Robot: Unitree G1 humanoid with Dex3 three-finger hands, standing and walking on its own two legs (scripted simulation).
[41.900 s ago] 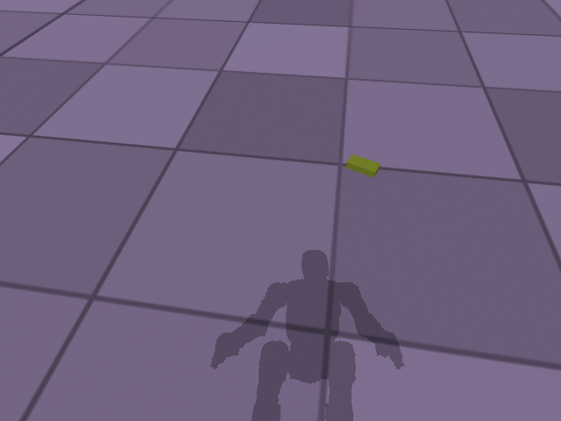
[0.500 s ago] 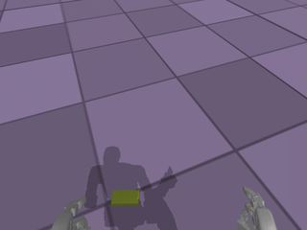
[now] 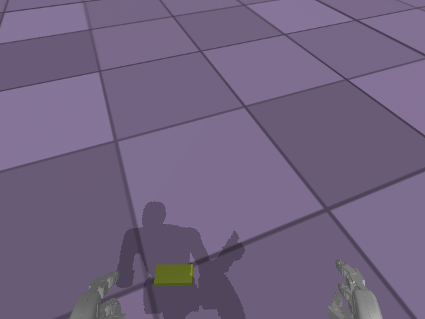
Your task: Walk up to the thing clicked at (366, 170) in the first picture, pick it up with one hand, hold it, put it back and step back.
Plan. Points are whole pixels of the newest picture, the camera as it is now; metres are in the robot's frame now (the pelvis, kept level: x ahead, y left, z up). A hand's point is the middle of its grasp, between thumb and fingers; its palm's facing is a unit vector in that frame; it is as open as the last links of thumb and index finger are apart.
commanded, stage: home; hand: left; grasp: from above
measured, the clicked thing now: (174, 275) +0.45 +0.19 -0.70
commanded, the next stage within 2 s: stand in 0.54 s
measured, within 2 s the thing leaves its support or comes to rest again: neither
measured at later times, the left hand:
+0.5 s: hand out of the picture +0.16 +0.18 -0.05, palm faces +0.04 -0.98 -0.20, open 7.4 cm
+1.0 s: hand out of the picture +0.08 +0.23 -0.11, palm faces +0.04 -0.94 -0.33, open 7.4 cm
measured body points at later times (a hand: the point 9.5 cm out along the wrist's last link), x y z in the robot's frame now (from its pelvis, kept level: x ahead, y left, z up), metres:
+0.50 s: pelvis +0.00 +0.00 +0.00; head +0.01 +0.01 +0.45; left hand +0.15 +0.23 -0.03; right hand +0.16 -0.24 -0.06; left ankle +0.00 +0.11 -0.68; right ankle -0.01 -0.13 -0.68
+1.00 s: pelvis -0.01 +0.00 +0.04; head +0.00 +0.01 +0.49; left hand +0.07 +0.28 -0.08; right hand +0.09 -0.28 -0.08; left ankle +0.00 +0.11 -0.68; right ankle -0.01 -0.13 -0.68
